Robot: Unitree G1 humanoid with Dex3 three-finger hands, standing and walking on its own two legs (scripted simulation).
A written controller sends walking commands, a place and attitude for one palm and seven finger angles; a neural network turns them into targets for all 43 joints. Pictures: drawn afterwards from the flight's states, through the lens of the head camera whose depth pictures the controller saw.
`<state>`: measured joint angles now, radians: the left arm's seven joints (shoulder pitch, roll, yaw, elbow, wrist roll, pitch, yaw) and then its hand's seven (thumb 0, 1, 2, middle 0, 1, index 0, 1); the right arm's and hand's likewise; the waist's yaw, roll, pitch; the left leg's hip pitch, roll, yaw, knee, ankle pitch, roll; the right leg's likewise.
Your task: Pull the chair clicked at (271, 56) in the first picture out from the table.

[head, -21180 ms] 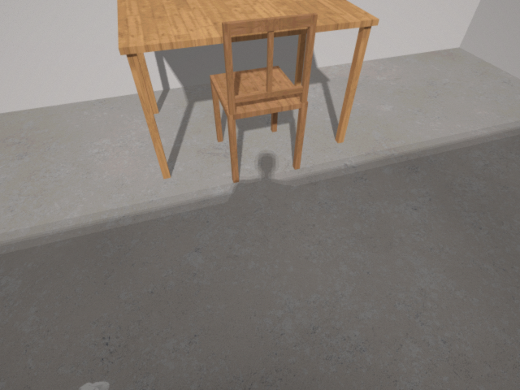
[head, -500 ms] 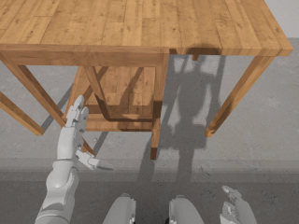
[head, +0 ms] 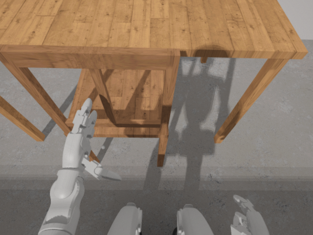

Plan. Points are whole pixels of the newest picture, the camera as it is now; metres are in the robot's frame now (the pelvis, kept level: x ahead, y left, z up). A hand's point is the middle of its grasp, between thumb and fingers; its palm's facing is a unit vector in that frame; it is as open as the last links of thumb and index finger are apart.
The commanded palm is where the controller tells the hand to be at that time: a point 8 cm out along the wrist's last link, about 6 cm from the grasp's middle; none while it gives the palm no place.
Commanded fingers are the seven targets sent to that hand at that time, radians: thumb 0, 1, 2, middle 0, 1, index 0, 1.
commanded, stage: aim the fingers beside a spindle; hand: left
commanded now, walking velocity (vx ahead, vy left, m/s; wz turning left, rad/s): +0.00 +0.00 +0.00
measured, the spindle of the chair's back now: (105, 99) +0.48 +0.17 +0.00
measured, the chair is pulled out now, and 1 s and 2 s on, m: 0.00 0.00 0.00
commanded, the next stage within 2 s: none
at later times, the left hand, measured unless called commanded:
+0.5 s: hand (104, 146) +0.33 +0.14 +0.01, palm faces -0.02 -1.00 -0.02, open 16.9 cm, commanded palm +0.30 +0.20 +0.03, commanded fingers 0.00 -0.50 0.30 -0.06 -0.08 -0.06 -0.08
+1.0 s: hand (97, 142) +0.33 +0.15 +0.04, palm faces +0.03 -1.00 -0.06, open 16.9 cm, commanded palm +0.30 +0.21 +0.03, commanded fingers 0.00 -0.50 0.30 -0.06 -0.08 -0.06 -0.08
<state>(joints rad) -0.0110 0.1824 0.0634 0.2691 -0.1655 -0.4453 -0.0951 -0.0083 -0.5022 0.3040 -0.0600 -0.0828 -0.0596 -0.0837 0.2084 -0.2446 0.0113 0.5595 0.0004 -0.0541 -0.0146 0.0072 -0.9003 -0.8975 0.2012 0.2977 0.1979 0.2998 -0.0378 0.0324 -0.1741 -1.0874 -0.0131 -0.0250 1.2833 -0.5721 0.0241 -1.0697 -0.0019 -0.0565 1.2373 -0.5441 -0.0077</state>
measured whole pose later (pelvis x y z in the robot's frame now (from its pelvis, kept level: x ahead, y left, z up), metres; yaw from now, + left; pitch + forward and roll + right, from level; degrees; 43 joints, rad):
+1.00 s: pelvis +0.00 +0.00 +0.00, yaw +0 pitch +22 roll -2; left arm -0.01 0.20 0.10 0.26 -0.15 -0.46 -0.05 -0.01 -0.50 0.30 -0.06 -0.08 -0.06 -0.08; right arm 0.20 -0.24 0.01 0.56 0.00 -0.03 -0.01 0.01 -0.90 -0.90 0.20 0.30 0.20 0.30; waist -0.04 0.03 -0.18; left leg -1.08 -0.01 -0.02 1.28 -0.58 0.02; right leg -1.06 0.00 -0.05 1.23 -0.55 -0.01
